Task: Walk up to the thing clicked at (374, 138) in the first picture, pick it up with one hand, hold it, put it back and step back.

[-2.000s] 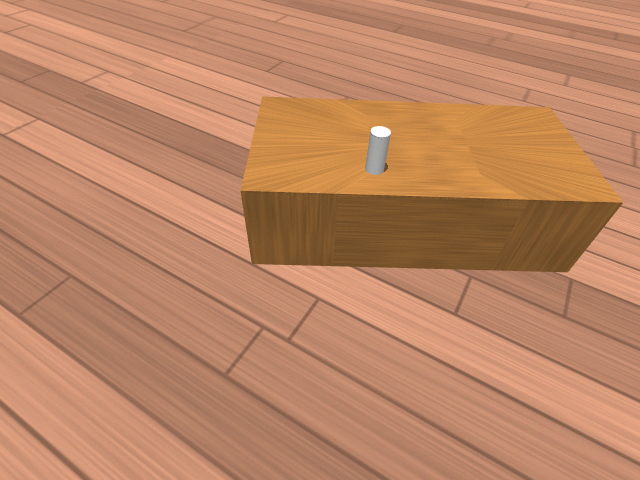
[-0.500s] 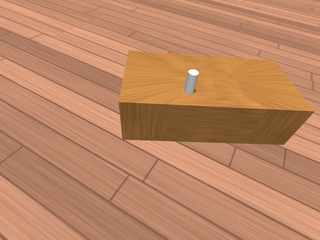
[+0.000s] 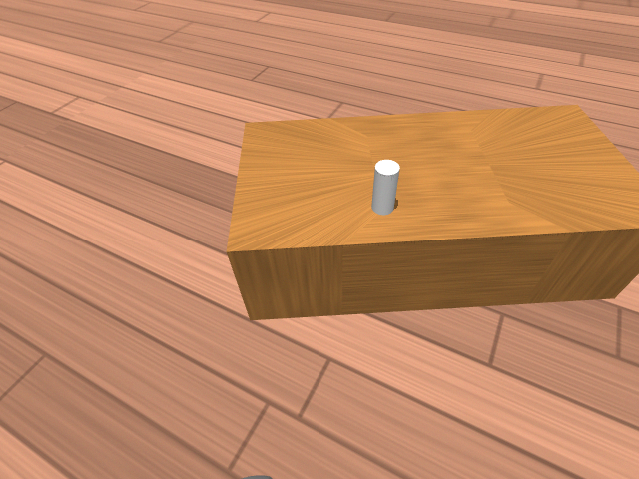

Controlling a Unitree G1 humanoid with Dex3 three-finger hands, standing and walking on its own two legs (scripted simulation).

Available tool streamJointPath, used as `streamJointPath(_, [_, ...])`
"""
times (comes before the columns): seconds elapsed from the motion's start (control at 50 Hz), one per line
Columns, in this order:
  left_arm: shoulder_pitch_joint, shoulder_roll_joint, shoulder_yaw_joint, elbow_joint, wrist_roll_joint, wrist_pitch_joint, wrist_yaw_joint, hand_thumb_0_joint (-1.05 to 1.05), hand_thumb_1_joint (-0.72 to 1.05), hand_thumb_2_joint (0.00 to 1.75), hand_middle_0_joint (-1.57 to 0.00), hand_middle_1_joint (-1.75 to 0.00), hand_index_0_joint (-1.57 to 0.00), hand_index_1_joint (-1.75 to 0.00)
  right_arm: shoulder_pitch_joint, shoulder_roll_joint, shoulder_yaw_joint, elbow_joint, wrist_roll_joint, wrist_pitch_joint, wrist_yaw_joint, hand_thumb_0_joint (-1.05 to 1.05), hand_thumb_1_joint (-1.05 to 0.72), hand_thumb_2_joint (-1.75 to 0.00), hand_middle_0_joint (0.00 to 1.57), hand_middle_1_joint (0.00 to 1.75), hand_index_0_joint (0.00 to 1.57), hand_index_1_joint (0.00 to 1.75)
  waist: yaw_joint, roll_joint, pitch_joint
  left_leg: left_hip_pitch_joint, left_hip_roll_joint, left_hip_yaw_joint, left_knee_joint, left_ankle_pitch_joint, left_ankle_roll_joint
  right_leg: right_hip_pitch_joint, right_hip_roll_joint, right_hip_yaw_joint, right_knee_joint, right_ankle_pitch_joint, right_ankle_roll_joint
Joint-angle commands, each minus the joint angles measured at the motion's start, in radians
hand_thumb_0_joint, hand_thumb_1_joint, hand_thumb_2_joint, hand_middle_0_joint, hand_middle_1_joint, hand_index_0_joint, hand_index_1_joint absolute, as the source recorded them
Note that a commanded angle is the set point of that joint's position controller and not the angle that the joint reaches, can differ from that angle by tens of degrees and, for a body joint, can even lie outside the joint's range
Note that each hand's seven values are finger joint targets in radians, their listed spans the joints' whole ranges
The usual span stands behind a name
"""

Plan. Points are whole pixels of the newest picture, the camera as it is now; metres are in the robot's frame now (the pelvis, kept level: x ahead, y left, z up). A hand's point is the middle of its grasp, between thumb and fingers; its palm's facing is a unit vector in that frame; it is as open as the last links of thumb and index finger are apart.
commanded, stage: walk up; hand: right
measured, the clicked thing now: (385, 188) +0.93 -0.17 -0.30
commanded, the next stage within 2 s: none
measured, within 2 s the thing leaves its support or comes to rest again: neither
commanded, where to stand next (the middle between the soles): +0.48 +0.04 m, yaw -1 degrees
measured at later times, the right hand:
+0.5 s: hand (489, 409) +0.25 -0.23 -0.12, palm faces -0.03 +0.93 -0.38, open 7.4 cm
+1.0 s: hand (452, 297) +0.45 -0.23 -0.14, palm faces -0.08 +0.92 -0.39, open 7.4 cm
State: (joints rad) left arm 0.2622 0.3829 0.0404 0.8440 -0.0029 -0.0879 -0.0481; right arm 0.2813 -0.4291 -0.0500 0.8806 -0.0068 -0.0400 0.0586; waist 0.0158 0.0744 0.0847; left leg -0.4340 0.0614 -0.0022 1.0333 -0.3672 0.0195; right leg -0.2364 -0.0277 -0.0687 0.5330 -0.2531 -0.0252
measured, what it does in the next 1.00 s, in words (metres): walks ahead: left foot, then right foot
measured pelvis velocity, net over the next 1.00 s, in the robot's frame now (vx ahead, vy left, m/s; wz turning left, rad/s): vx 0.37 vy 0.05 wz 0.01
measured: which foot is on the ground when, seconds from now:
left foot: up 0.00-0.18, down 0.20-0.62, up 0.64-0.96, down 0.98-1.00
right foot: down 0.00-0.22, up 0.24-0.58, down 0.60-1.00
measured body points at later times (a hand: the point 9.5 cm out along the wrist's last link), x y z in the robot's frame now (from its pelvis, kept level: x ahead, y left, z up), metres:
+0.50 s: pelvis +0.20 +0.04 +0.00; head +0.22 +0.05 +0.45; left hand +0.27 +0.36 -0.11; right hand +0.25 -0.28 -0.10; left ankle +0.20 +0.16 -0.73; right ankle +0.29 -0.11 -0.70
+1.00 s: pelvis +0.37 +0.05 -0.01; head +0.39 +0.05 +0.44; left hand +0.40 +0.38 -0.12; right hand +0.46 -0.28 -0.12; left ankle +0.46 +0.18 -0.74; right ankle +0.34 -0.10 -0.73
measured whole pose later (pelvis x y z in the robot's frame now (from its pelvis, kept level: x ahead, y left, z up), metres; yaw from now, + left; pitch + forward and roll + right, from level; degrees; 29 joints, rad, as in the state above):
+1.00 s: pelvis +0.37 +0.05 -0.01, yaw +0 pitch -2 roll -1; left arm 0.36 0.44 0.03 0.85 0.01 -0.06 -0.03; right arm 0.27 -0.43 -0.06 0.86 -0.02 -0.05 0.06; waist 0.04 0.01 0.07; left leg -0.39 0.06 0.04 0.60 -0.17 0.00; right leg -0.23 -0.09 -0.06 0.68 -0.40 0.01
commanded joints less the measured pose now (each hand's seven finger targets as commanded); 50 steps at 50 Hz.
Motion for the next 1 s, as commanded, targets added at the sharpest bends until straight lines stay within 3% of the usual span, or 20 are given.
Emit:
streamJointPath(0.0, [0.042,0.301,0.094,-0.069,0.011,-0.028,0.022,0.00,0.90,0.90,-0.20,-0.30,-0.20,-0.30,0.016,-0.166,-0.068,-0.077,-0.010,-0.014,0.014,0.00,-0.90,-0.90,0.20,0.30,0.20,0.30,0.016,-0.228,-0.012,-0.078,0.046,0.007,-0.192,0.053,-0.022,0.025,-0.229,0.191,-0.262,0.048,-0.216])
streamJointPath(0.1, [0.046,0.321,0.088,-0.084,0.011,-0.023,0.013,0.00,0.90,0.90,-0.20,-0.30,-0.20,-0.30,-0.063,-0.157,-0.080,-0.111,-0.015,-0.034,0.026,0.00,-0.90,-0.90,0.20,0.30,0.20,0.30,0.014,-0.192,-0.031,0.086,0.011,0.071,-0.397,0.158,-0.007,-0.036,-0.220,0.155,-0.209,-0.011,-0.178])
streamJointPath(0.16, [0.039,0.268,0.063,-0.093,0.018,-0.015,0.014,0.00,0.90,0.90,-0.20,-0.30,-0.20,-0.30,0.120,-0.201,-0.106,-0.052,-0.021,-0.046,0.010,0.00,-0.90,-0.90,0.20,0.30,0.20,0.30,-0.104,-0.043,-0.134,0.429,-0.042,0.088,-0.469,0.151,0.030,-0.158,-0.157,0.077,0.111,0.147,-0.118])
streamJointPath(0.18, [0.078,0.201,0.041,-0.100,0.008,-0.014,0.018,0.00,0.90,0.90,-0.20,-0.30,-0.20,-0.30,0.228,-0.277,-0.130,-0.037,-0.033,-0.054,-0.003,0.00,-0.90,-0.90,0.20,0.30,0.20,0.30,-0.145,0.180,-0.197,0.550,0.116,-0.167,-0.608,-0.058,0.095,-0.274,-0.052,-0.007,0.443,0.087,-0.066])
streamJointPath(0.2, [0.097,0.175,0.036,-0.102,-0.002,-0.008,0.022,0.00,0.90,0.90,-0.20,-0.30,-0.20,-0.30,0.229,-0.344,-0.139,-0.072,-0.025,-0.060,-0.014,0.00,-0.90,-0.90,0.20,0.30,0.20,0.30,-0.128,0.246,-0.169,0.583,0.342,-0.636,-0.787,-0.193,0.170,-0.482,0.095,0.041,0.602,-0.261,-0.026])
streamJointPath(0.22, [0.066,0.285,0.057,-0.084,0.007,-0.002,0.038,0.00,0.90,0.90,-0.20,-0.30,-0.20,-0.30,0.177,-0.361,-0.141,-0.084,0.013,-0.055,-0.013,0.00,-0.90,-0.90,0.20,0.30,0.20,0.30,-0.117,0.114,-0.148,0.481,0.387,-0.668,-0.786,-0.202,0.252,-0.464,0.019,0.154,0.689,-0.287,-0.038])
streamJointPath(0.26, [0.098,0.276,0.054,-0.045,-0.006,-0.002,0.033,0.00,0.90,0.90,-0.20,-0.30,-0.20,-0.30,0.076,-0.263,-0.103,-0.111,0.012,-0.054,-0.023,0.00,-0.90,-0.90,0.20,0.30,0.20,0.30,-0.053,0.022,-0.064,0.384,0.286,-0.384,-0.743,0.036,0.205,-0.427,-0.030,0.183,0.651,-0.155,-0.033])
streamJointPath(0.32, [0.150,0.254,0.058,-0.001,-0.002,0.007,0.013,0.00,0.90,0.90,-0.20,-0.30,-0.20,-0.30,0.025,-0.234,-0.083,-0.119,0.006,-0.060,-0.022,0.00,-0.90,-0.90,0.20,0.30,0.20,0.30,-0.014,0.102,-0.041,0.240,0.211,-0.162,-0.751,0.195,0.179,-0.296,-0.068,0.121,0.511,-0.080,-0.007])
streamJointPath(0.42, [0.041,0.228,0.061,-0.038,0.014,0.015,-0.014,0.00,0.90,0.90,-0.20,-0.30,-0.20,-0.30,0.055,-0.260,-0.090,-0.137,0.000,-0.061,-0.018,0.00,-0.90,-0.90,0.20,0.30,0.20,0.30,-0.046,0.095,-0.019,0.256,0.220,-0.121,-0.780,0.095,0.221,-0.282,-0.084,0.054,0.262,-0.040,0.018])
streamJointPath(0.54, [0.091,0.214,0.076,-0.002,0.017,-0.006,-0.007,0.00,0.90,0.90,-0.20,-0.30,-0.20,-0.30,0.001,-0.236,-0.078,-0.164,0.005,-0.036,-0.012,0.00,-0.90,-0.90,0.20,0.30,0.20,0.30,0.012,0.014,-0.065,0.127,0.143,-0.009,-0.554,0.132,0.145,0.044,0.021,-0.046,0.007,0.099,-0.001])
streamJointPath(0.56, [0.164,0.243,0.090,0.013,0.018,-0.014,0.005,0.00,0.90,0.90,-0.20,-0.30,-0.20,-0.30,0.013,-0.200,-0.060,-0.170,0.005,-0.033,-0.014,0.00,-0.90,-0.90,0.20,0.30,0.20,0.30,0.055,-0.058,-0.112,0.075,0.112,0.013,-0.415,0.156,0.116,0.184,0.024,-0.013,-0.017,0.057,-0.016])
streamJointPath(0.58, [0.245,0.310,0.116,0.027,0.025,-0.022,0.018,0.00,0.90,0.90,-0.20,-0.30,-0.20,-0.30,0.047,-0.134,-0.038,-0.180,0.007,-0.034,-0.014,0.00,-0.90,-0.90,0.20,0.30,0.20,0.30,0.096,-0.275,-0.142,-0.068,0.027,0.076,-0.146,0.053,0.075,0.306,-0.111,0.204,-0.126,-0.143,-0.053])
streamJointPath(0.6, [0.254,0.393,0.127,-0.005,0.020,-0.032,0.030,0.00,0.90,0.90,-0.20,-0.30,-0.20,-0.30,0.075,-0.103,-0.023,-0.189,0.006,-0.025,-0.014,0.00,-0.90,-0.90,0.20,0.30,0.20,0.30,0.079,-0.368,-0.126,-0.250,-0.084,0.064,0.057,-0.161,0.021,0.327,-0.380,0.685,-0.305,-0.309,-0.145])
streamJointPath(0.62, [0.205,0.399,0.120,-0.017,0.009,-0.027,0.026,0.00,0.90,0.90,-0.20,-0.30,-0.20,-0.30,0.032,-0.210,-0.055,-0.164,-0.002,-0.013,-0.026,0.00,-0.90,-0.90,0.20,0.30,0.20,0.30,0.071,-0.228,-0.082,-0.246,-0.029,-0.033,0.126,-0.190,0.022,0.223,-0.429,0.752,-0.306,-0.357,-0.245])
streamJointPath(0.66, [0.111,0.350,0.108,-0.042,-0.001,-0.027,0.031,0.00,0.90,0.90,-0.20,-0.30,-0.20,-0.30,0.040,-0.216,-0.058,-0.128,0.011,-0.012,-0.024,0.00,-0.90,-0.90,0.20,0.30,0.20,0.30,0.039,-0.164,-0.025,-0.254,0.024,-0.086,0.111,-0.084,0.020,0.161,-0.351,0.538,-0.288,-0.242,-0.243])
streamJointPath(0.72, [0.089,0.304,0.090,-0.050,0.002,-0.030,0.032,0.00,0.90,0.90,-0.20,-0.30,-0.20,-0.30,0.105,-0.196,-0.059,-0.078,0.003,-0.008,-0.009,0.00,-0.90,-0.90,0.20,0.30,0.20,0.30,0.003,-0.236,-0.042,-0.145,0.031,-0.053,-0.011,0.007,0.004,0.085,-0.244,0.305,-0.253,-0.014,-0.182])
streamJointPath(0.84, [0.075,0.325,0.094,-0.079,0.015,-0.027,0.027,0.00,0.90,0.90,-0.20,-0.30,-0.20,-0.30,0.005,-0.173,-0.068,-0.102,-0.016,-0.008,0.018,0.00,-0.90,-0.90,0.20,0.30,0.20,0.30,0.019,-0.229,-0.013,-0.013,0.034,0.028,-0.290,0.092,-0.022,-0.058,-0.230,0.202,-0.256,-0.181,-0.192])
streamJointPath(0.94, [0.033,0.253,0.047,-0.084,0.008,0.003,0.035,0.00,0.90,0.90,-0.20,-0.30,-0.20,-0.30,0.070,-0.159,-0.070,-0.050,-0.015,-0.032,-0.015,0.00,-0.90,-0.90,0.20,0.30,0.20,0.30,-0.051,-0.121,-0.097,0.301,-0.049,0.088,-0.504,0.185,0.007,-0.156,-0.161,0.067,0.055,0.104,-0.109])
streamJointPath(0.96, [0.065,0.204,0.027,-0.085,0.008,0.006,0.035,0.00,0.90,0.90,-0.20,-0.30,-0.20,-0.30,0.122,-0.213,-0.084,-0.042,-0.017,-0.038,-0.026,0.00,-0.90,-0.90,0.20,0.30,0.20,0.30,-0.069,0.027,-0.139,0.377,0.053,-0.063,-0.592,0.115,0.045,-0.197,-0.103,0.016,0.255,0.081,-0.066])
streamJointPath(0.98, [0.096,0.146,0.011,-0.093,-0.006,0.012,0.037,0.00,0.90,0.90,-0.20,-0.30,-0.20,-0.30,0.128,-0.299,-0.098,-0.067,-0.024,-0.043,-0.035,0.00,-0.90,-0.90,0.20,0.30,0.20,0.30,-0.060,0.203,-0.143,0.447,0.284,-0.465,-0.716,0.056,0.142,-0.386,0.033,-0.015,0.455,-0.164,0.003])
